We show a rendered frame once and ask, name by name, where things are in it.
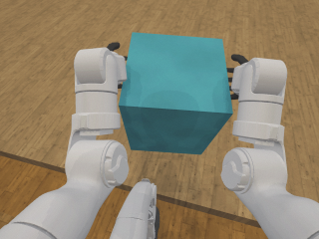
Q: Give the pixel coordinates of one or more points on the robot right hand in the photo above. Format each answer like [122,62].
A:
[241,60]

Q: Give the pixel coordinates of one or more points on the robot right forearm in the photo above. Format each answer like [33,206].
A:
[260,85]

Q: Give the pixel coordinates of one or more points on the robot left hand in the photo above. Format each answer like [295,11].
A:
[114,46]

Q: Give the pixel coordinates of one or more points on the left robot foot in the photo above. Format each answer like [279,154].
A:
[157,223]

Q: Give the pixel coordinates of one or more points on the robot left forearm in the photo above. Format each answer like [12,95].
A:
[98,72]

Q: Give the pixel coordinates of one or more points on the robot left thigh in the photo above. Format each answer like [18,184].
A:
[133,218]

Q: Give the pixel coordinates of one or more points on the carton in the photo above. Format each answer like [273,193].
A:
[176,97]

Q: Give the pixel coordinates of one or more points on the robot left upper arm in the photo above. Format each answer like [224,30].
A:
[94,167]

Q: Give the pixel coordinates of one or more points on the robot right upper arm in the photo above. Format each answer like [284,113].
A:
[258,177]

